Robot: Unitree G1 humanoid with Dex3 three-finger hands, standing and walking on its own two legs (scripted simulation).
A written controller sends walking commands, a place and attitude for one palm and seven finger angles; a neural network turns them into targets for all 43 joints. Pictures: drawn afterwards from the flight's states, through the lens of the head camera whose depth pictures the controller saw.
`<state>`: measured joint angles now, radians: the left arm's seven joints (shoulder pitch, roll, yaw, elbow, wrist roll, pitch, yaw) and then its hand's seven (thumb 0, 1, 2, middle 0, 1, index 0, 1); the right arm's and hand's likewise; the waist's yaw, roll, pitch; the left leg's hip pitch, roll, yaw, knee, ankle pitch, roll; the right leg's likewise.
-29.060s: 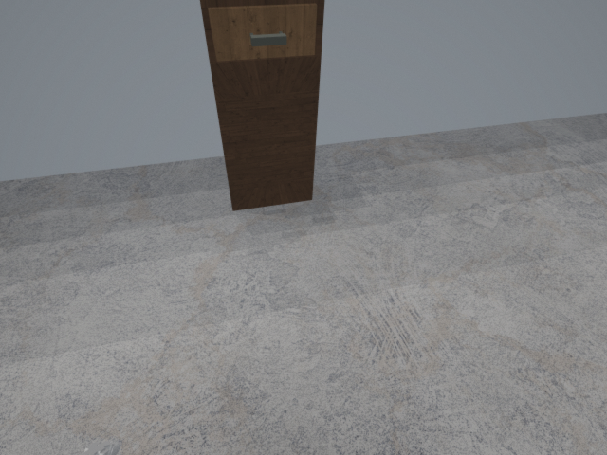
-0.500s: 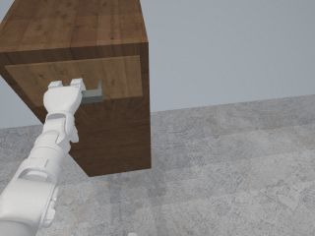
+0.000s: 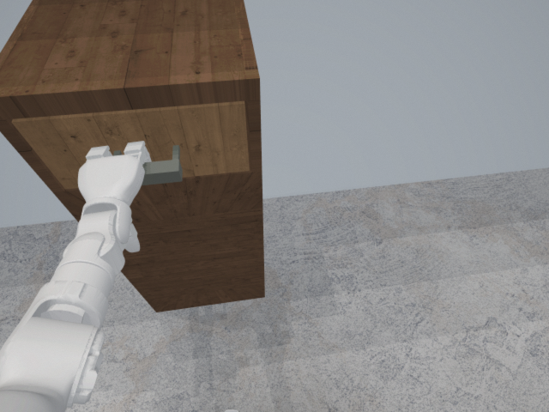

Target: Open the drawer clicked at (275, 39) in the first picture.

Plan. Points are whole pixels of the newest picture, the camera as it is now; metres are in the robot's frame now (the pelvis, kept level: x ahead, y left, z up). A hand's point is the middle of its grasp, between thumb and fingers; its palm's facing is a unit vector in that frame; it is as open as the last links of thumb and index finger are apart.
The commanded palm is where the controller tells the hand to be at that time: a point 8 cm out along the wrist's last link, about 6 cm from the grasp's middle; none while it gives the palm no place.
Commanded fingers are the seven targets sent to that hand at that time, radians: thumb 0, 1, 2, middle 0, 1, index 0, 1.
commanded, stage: close the thumb around the handle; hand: left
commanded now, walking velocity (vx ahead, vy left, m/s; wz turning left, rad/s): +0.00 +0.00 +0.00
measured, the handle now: (146, 163) +0.50 +0.22 +0.05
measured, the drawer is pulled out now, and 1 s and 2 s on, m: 0.00 0.02 0.15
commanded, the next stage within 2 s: pull the drawer open in 0.62 s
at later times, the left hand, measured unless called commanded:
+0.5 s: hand (126, 196) +0.44 +0.24 +0.03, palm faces -0.03 -0.03 -1.00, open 6.1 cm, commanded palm +0.42 +0.23 +0.09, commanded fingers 0.00 0.90 0.90 -0.40 -1.35 -0.40 -1.35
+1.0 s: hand (125, 205) +0.43 +0.24 +0.03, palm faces -0.02 -0.04 -1.00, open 5.8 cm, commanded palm +0.39 +0.22 +0.09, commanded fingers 0.00 0.90 0.90 -0.40 -1.35 -0.40 -1.35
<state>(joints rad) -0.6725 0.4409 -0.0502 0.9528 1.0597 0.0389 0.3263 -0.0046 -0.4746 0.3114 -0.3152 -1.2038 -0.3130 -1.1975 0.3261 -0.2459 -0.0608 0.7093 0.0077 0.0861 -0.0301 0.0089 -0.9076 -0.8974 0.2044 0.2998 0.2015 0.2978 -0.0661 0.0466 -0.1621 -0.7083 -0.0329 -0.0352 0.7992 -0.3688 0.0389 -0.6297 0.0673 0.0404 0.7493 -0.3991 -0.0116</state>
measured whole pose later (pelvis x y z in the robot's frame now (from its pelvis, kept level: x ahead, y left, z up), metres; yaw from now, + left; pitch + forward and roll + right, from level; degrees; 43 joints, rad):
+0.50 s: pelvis +0.00 +0.00 +0.00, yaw +0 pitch +17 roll -2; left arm -0.68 0.46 -0.04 0.96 1.06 0.02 0.31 0.00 0.62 0.79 -0.38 -1.31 -0.39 -1.32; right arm 0.34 -0.24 -0.06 0.71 0.01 0.09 -0.03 0.01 -0.91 -0.90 0.20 0.30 0.20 0.30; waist -0.07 0.05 -0.16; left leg -0.71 -0.03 -0.03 0.80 -0.37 0.04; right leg -0.64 0.07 0.04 0.75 -0.40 -0.01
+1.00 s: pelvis +0.01 +0.00 +0.00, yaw -1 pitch +15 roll -2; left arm -0.55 0.42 -0.07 0.81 1.03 0.08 0.30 0.00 0.70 0.81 -0.39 -1.35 -0.38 -1.34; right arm 0.31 -0.24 -0.06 0.69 0.01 0.11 -0.02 0.01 -0.91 -0.90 0.20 0.30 0.20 0.30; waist -0.05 0.06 -0.17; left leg -0.66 -0.03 -0.02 0.77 -0.37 0.04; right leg -0.58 0.07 0.05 0.72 -0.40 -0.01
